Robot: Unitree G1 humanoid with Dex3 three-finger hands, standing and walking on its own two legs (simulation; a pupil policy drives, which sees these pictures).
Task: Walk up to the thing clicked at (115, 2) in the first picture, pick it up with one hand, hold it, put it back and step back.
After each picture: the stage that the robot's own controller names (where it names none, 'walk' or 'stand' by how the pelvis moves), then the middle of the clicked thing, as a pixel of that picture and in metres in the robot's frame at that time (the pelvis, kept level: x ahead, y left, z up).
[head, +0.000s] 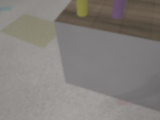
stand; out of the picture +0.92 -0.16 +0.05
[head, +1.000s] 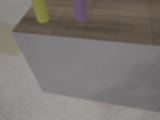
walk; out of the picture +0.83 +0.11 +0.07
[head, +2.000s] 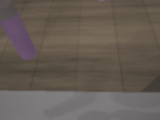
stand; (17, 33) +0.50 +0.30 +0.08
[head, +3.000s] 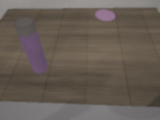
stand; (33, 48) +0.50 +0.25 +0.05
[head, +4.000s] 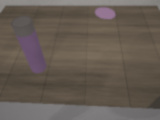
stand; (31, 47) +0.49 +0.25 +0.05
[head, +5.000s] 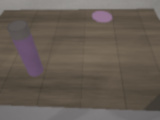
stand; (27, 51) +0.48 +0.27 +0.05
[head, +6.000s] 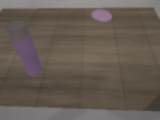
stand; (26, 51) +0.47 +0.27 +0.05
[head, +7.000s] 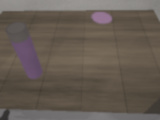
rise first; (26, 53) +0.46 +0.28 +0.05
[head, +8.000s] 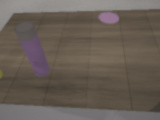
go down; (34, 52) +0.48 +0.27 +0.05
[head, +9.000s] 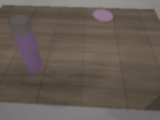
go down; (28, 47) +0.49 +0.25 +0.06
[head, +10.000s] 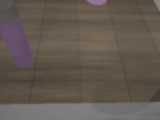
go down; (15, 37) +0.47 +0.25 +0.09
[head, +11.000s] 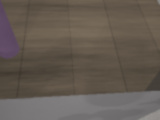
close in; out of the picture +0.47 +0.26 +0.12
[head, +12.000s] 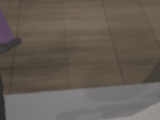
close; out of the picture +0.50 +0.26 +0.13
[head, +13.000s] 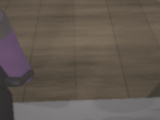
lift; (9, 53) +0.37 +0.23 +0.13
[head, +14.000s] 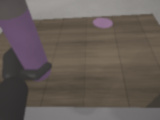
lift; (25, 42) +0.32 +0.18 +0.26
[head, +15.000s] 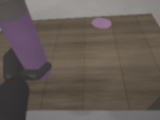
hold; (25, 42) +0.32 +0.18 +0.25
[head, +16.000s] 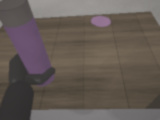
hold; (30, 48) +0.33 +0.17 +0.22
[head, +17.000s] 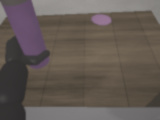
crouch; (27, 30) +0.39 +0.19 +0.24
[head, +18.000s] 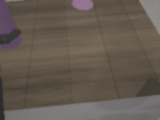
lower; out of the picture +0.49 +0.24 +0.22
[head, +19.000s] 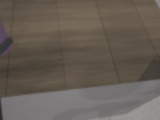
lower; out of the picture +0.48 +0.25 +0.13
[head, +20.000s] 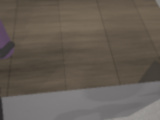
lower; out of the picture +0.47 +0.25 +0.13
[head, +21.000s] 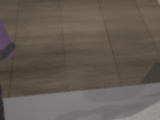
lower; out of the picture +0.47 +0.25 +0.13
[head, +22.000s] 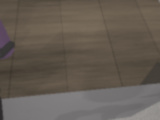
lower; out of the picture +0.47 +0.26 +0.13
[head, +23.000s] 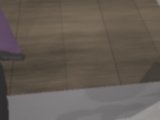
withdraw; out of the picture +0.47 +0.24 +0.13
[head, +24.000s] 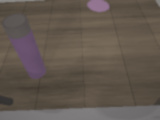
sink last; (27, 50) +0.44 +0.23 +0.09
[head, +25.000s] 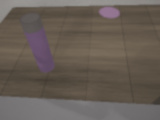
stand; (39, 45) +0.48 +0.24 +0.09
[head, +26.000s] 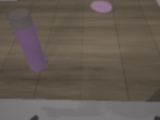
stand; (30, 43) +0.47 +0.24 +0.09
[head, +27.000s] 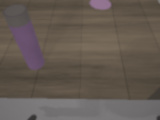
stand; (27, 41) +0.47 +0.24 +0.11
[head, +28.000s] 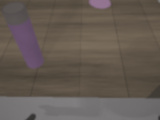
stand; (26, 39) +0.47 +0.25 +0.11
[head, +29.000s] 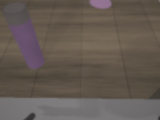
stand; (27, 39) +0.47 +0.24 +0.11
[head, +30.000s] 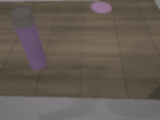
stand; (31, 42) +0.48 +0.24 +0.09
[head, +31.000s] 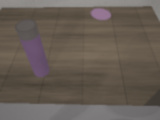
walk; (35, 51) +0.47 +0.23 +0.05
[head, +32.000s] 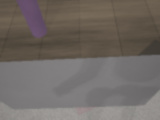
walk; (30, 10) +0.61 +0.25 +0.07
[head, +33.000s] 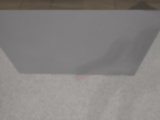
walk; out of the picture +0.93 +0.23 +0.08
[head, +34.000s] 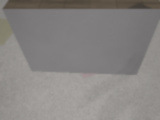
stand; out of the picture +1.10 +0.22 +0.07
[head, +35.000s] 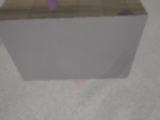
stand; out of the picture +1.08 +0.26 +0.05
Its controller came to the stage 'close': yes
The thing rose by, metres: 0.22
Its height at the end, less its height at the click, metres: +0.00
